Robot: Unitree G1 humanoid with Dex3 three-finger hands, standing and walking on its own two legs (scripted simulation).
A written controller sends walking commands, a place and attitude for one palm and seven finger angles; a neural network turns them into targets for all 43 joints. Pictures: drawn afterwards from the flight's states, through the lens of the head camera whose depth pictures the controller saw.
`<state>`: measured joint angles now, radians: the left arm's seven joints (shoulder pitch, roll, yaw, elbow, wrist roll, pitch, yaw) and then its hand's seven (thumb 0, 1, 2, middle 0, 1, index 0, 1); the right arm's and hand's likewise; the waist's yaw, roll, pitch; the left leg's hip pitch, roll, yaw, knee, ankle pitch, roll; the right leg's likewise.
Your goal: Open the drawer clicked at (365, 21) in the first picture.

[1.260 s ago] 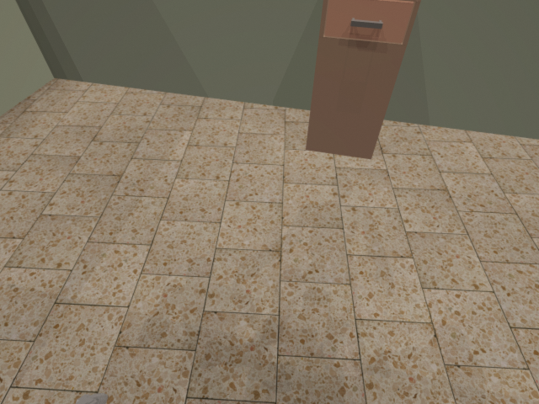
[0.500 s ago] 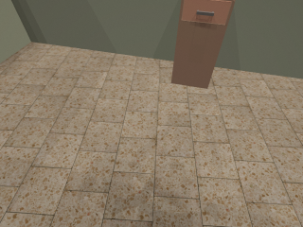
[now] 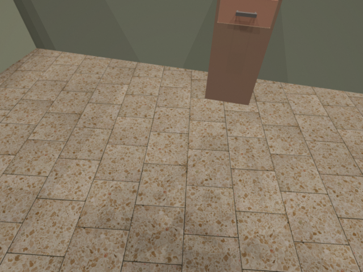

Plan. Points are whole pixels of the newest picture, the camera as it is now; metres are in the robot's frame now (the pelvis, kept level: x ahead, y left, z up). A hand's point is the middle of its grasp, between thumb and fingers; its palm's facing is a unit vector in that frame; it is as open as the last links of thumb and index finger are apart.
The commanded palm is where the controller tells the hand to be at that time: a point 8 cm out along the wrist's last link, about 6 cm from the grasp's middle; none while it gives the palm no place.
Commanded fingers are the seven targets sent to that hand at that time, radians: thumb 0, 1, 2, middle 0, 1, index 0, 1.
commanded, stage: look at it before walking up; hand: left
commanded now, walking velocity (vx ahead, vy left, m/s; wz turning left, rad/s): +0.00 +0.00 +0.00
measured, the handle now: (246, 13) +1.60 -0.32 -0.03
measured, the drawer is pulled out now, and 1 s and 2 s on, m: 0.00 0.00 0.00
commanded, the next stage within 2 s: walk to a spot facing it in 0.18 s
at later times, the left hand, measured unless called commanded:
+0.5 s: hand out of the picture +0.07 +0.22 -0.17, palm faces -0.06 -0.96 -0.26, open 7.4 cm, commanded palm none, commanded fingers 0.00 0.90 0.90 -0.20 -0.30 -0.20 -0.30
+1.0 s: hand (127, 264) +0.18 +0.15 -0.18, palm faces -0.22 -0.96 -0.16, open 7.4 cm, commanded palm none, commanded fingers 0.00 0.90 0.90 -0.20 -0.30 -0.20 -0.30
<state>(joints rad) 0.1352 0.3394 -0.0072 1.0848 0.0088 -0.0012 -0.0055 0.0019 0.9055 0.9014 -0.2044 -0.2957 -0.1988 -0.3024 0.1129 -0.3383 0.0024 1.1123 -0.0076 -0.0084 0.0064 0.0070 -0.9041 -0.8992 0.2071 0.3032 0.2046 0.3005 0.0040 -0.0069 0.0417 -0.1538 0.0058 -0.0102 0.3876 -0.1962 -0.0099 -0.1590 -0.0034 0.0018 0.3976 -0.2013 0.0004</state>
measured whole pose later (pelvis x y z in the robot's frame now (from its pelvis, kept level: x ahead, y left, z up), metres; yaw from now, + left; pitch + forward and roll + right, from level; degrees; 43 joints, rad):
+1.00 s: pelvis +0.18 -0.02 -0.01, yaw -18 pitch +1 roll -1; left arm 0.43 0.15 0.03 1.05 0.03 -0.05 0.00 0.00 0.91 0.90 -0.20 -0.30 -0.20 -0.30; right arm 0.11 -0.19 -0.05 0.95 -0.02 -0.02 0.03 0.01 -0.91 -0.90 0.20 0.30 0.20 0.30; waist 0.04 -0.01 0.05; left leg -0.60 0.12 0.06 0.84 -0.18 -0.05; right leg -0.03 0.05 0.08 0.36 -0.34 -0.02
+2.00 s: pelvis +0.56 -0.18 -0.01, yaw -40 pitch -1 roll -2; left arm 0.29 0.21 0.07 1.06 0.02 -0.04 0.00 -0.02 0.93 0.90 -0.20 -0.30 -0.20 -0.30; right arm 0.21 -0.20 -0.07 1.01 -0.03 -0.03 0.02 0.02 -0.95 -0.90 0.20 0.30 0.20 0.30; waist 0.00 0.01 0.02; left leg -0.46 0.16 0.12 0.73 -0.25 -0.04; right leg -0.12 0.02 -0.10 0.46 -0.31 -0.02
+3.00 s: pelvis +0.77 -0.41 -0.03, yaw -41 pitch -1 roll -2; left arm 0.14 0.17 0.06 0.95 0.02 0.02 0.02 -0.01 0.91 0.90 -0.21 -0.30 -0.20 -0.30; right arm 0.18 -0.19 -0.06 0.94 -0.02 0.03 0.02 0.00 -0.91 -0.90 0.20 0.30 0.20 0.30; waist -0.02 -0.02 0.06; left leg -0.36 0.09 0.15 0.68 -0.29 0.00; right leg -0.28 -0.13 -0.34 0.67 -0.36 0.00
